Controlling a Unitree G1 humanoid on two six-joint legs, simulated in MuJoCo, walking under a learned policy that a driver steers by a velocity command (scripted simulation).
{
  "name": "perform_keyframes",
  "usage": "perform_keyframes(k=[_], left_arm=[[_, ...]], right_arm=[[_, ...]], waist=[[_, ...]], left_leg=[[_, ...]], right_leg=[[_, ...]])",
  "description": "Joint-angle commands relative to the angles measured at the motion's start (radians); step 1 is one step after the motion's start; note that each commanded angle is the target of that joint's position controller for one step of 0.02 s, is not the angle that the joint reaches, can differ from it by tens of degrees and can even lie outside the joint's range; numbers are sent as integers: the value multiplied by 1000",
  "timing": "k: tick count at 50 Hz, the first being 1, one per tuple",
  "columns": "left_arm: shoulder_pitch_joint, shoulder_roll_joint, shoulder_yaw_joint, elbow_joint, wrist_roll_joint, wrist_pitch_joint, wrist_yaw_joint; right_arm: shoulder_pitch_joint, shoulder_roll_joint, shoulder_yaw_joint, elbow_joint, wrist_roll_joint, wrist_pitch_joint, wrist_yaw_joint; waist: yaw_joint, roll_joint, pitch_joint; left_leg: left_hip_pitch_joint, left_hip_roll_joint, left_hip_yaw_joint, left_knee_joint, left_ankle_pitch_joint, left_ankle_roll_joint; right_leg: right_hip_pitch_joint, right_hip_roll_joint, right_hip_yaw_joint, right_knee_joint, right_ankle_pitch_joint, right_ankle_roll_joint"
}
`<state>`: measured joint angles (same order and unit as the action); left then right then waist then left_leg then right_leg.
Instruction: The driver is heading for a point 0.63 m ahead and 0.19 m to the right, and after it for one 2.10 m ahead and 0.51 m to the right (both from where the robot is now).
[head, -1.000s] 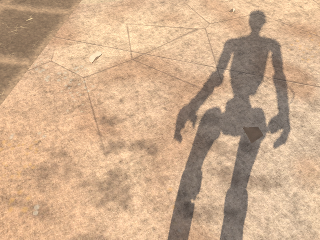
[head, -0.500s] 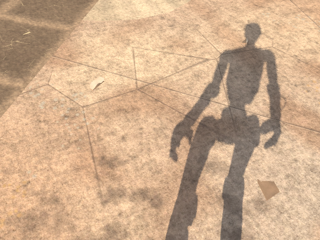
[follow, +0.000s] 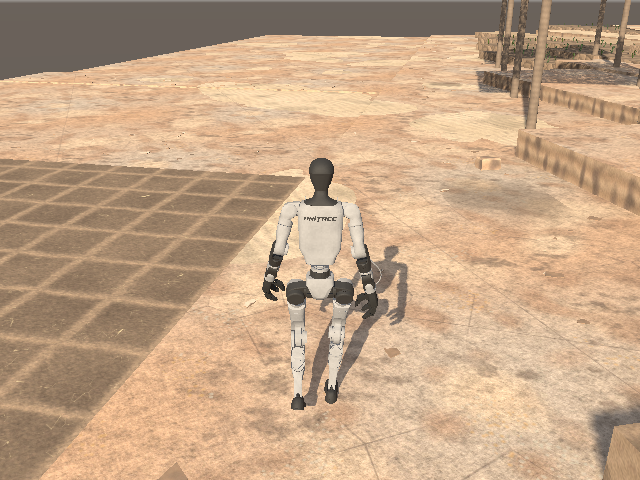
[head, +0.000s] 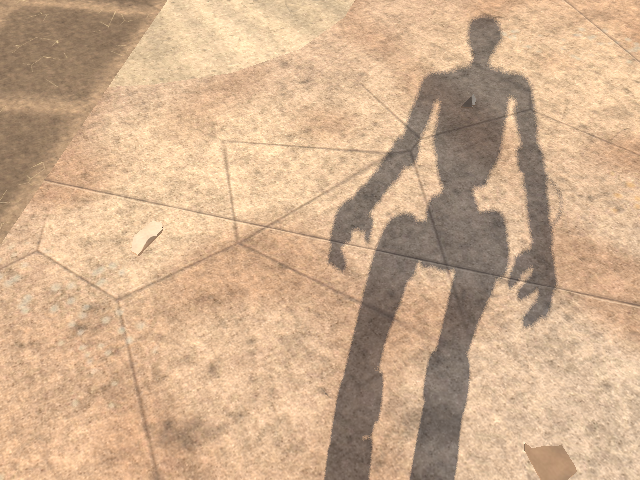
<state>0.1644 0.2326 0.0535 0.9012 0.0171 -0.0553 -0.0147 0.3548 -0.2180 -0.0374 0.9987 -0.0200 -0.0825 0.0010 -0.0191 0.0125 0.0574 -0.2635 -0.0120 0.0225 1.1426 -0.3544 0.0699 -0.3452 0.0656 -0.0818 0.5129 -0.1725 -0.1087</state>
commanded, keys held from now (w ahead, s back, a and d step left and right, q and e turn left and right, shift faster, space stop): w+e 0.88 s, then e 0.10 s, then q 0.02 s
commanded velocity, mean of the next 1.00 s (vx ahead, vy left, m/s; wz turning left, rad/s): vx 0.49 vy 0.00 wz -0.52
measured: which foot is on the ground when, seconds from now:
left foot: up 0.00-0.40, down 0.42-0.94, up 0.96-1.00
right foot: down 0.00-0.44, up 0.46-0.94, down 0.96-1.00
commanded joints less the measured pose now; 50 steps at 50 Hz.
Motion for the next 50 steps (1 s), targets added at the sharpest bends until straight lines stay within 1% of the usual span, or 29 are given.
perform_keyframes(k=[1, 3, 5, 8, 11, 15, 16, 18, 19, 20, 21, 22, 23, 24, 25, 26, 27, 29, 32, 35, 38, 41, 43, 45, 46, 47, 48, 49, 50], left_arm=[[95, 77, 19, 8, -11, -10, 6], [129, 98, 24, 20, -15, -24, 9], [158, 131, 33, 25, -17, -26, 11], [217, 133, 35, 29, -16, -20, 10], [272, 139, 39, 29, -14, -16, 10], [322, 149, 43, 25, -3, -8, 17], [321, 155, 46, 20, 0, -7, 20], [281, 175, 54, 0, 4, -5, 28], [252, 188, 58, -11, 4, -6, 28], [228, 193, 60, -20, 0, -9, 24], [223, 164, 54, -34, -10, -18, 15], [256, 75, 33, -74, -35, -24, 14], [321, 85, 35, -98, -32, -15, 15], [304, 137, 41, -58, -8, 5, 21], [239, 128, 41, -60, 2, 8, 8], [214, 106, 38, -68, 3, 13, -2], [192, 103, 39, -78, 17, 24, -11], [182, 90, 35, -87, 21, 45, -25], [93, 86, 30, -128, 20, 56, -40], [-10, 78, 21, -169, 18, 57, -51], [-109, 58, 5, -205, 16, 51, -63], [-191, 60, -3, -242, 20, 49, -72], [-211, 69, -2, -256, 25, 49, -70], [-160, 81, 6, -248, 33, 47, -59], [-65, 94, 14, -222, 37, 39, -50], [93, 113, 28, -171, 48, 24, -36], [221, 197, 55, -140, 57, 18, -17], [165, 334, 84, -176, 33, 24, -8], [242, 288, 81, -182, -8, 39, 7]], right_arm=[[-13, -86, -19, -89, -19, -6, 6], [-18, -68, -17, -102, -27, 18, 11], [-76, -67, -15, -130, -26, 31, 14], [-235, -75, -14, -190, -20, 36, 14], [-339, -73, -8, -230, -13, 35, 17], [-443, -83, -2, -283, -4, 27, 19], [-452, -89, -1, -294, -1, 23, 18], [-404, -112, -7, -295, 1, 12, 15], [-340, -127, -13, -281, 2, 6, 11], [-227, -147, -23, -249, 0, -5, 2], [-91, -202, -41, -223, -17, -20, -12], [40, -290, -59, -228, -42, -20, -28], [2, -321, -72, -218, -31, 1, -25], [-83, -211, -51, -245, -25, 11, -19], [-137, -136, -32, -254, -15, 10, -15], [-159, -111, -24, -251, -17, 8, -13], [-142, -103, -20, -236, -13, 1, -16], [-106, -110, -23, -215, -4, -18, -12], [-65, -125, -31, -195, 5, -34, -7], [-29, -124, -32, -175, 1, -31, -5], [-12, -136, -35, -164, 0, -28, -6], [33, -163, -43, -143, 1, -20, -13], [60, -177, -46, -128, 0, -7, -18], [65, -206, -51, -119, -1, 9, -24], [64, -219, -53, -117, 2, 20, -27], [53, -222, -53, -125, 12, 27, -28], [60, -190, -43, -159, 12, 24, -25], [128, -85, -22, -229, 22, 25, -10], [30, -167, -38, -223, 8, 29, -15]], waist=[[-4, -38, -26], [-18, -47, -40], [-15, -52, -26], [29, -59, 15], [71, -70, 5], [108, -83, -4], [107, -89, -7], [69, -101, -18], [38, -105, -36], [-16, -77, -86], [-73, 4, -183], [-97, 156, -337], [-28, 333, -366], [-1, 129, -212], [-1, 32, -108], [16, 39, -65], [23, 78, -43], [31, 98, -50], [29, 78, -46], [14, 72, -16], [-5, 75, 7], [-26, 72, 30], [-29, 73, 30], [1, 92, -6], [39, 90, -61], [109, 57, -155], [151, -38, -269], [60, -260, -380], [137, -45, -429]], left_leg=[[-283, 99, -65, 9, 72, -18], [-246, 95, -48, -49, 71, -48], [-274, 100, -32, -125, 109, -77], [-344, 105, -22, -286, 228, -111], [-353, 87, -25, -406, 320, -120], [-349, 53, -29, -503, 316, -116], [-331, 46, -35, -529, 298, -111], [-219, 31, -48, -600, 243, -91], [-113, 14, -42, -634, 206, -78], [47, -5, -30, -696, 208, -59], [256, 96, -121, -734, 162, -20], [508, 369, -420, -774, -17, 36], [538, 477, -783, -894, -77, 124], [403, 437, -668, -892, -179, 116], [278, 374, -507, -908, -113, 96], [201, 328, -381, -935, 17, 72], [162, 297, -293, -948, 116, 60], [150, 272, -193, -959, 274, 58], [185, 280, -96, -980, 397, 76], [201, 264, -1, -994, 449, 78], [198, 246, 86, -996, 470, 62], [254, 274, 131, -981, 520, 52], [315, 287, 164, -927, 643, 41], [355, 288, 206, -767, 993, 27], [358, 281, 217, -607, 1114, 21], [281, 258, 236, -376, 1025, -7], [46, 222, 234, -75, 596, -48], [-362, 28, 172, 289, -312, -112], [-376, 47, -12, 319, -214, -106]], right_leg=[[212, -268, 399, -313, 135, -154], [172, -240, 356, -322, 214, -159], [140, -222, 334, -347, 184, -168], [146, -202, 341, -373, 143, -152], [205, -190, 346, -344, 183, -128], [294, -200, 378, -268, 294, -119], [308, -206, 392, -244, 321, -113], [294, -213, 418, -192, 355, -83], [264, -207, 426, -146, 388, -66], [227, -169, 409, -32, 430, -44], [138, -94, 353, 184, 348, -19], [-59, 1, 233, 472, -31, 12], [-267, 60, 166, 634, -391, 17], [-316, -34, 189, 714, -311, 10], [-301, -65, 182, 692, -225, 17], [-271, -93, 172, 654, -178, 27], [-257, -113, 164, 629, -160, 37], [-249, -117, 145, 637, -119, 52], [-334, -133, 136, 618, -40, 68], [-382, -139, 112, 507, 51, 82], [-325, -136, 61, 321, 148, 74], [-283, -127, 5, 194, 123, 42], [-254, -102, -28, 140, 51, 12], [-153, -34, -71, 104, -53, -26], [-55, 10, -78, 70, -69, -48], [148, 38, -58, -27, 30, -76], [420, -128, 147, -33, 139, -121], [705, -468, 647, -26, 594, -300], [664, -457, 613, -61, 811, -304]])
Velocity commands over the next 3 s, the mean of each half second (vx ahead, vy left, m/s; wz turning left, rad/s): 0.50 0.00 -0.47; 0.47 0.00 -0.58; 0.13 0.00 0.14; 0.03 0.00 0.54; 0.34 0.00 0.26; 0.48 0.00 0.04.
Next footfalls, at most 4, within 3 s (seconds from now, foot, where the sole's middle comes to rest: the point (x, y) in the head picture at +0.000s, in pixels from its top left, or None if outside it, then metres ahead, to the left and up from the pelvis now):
0.42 left None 0.40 0.10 -0.77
0.96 right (435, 435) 0.56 -0.21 -0.77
1.54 left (370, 388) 0.67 -0.08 -0.77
2.02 right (463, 406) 0.62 -0.27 -0.77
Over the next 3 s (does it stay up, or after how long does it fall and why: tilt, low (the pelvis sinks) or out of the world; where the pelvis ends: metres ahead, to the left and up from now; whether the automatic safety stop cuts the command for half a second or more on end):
stays up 0.99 -0.14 -0.01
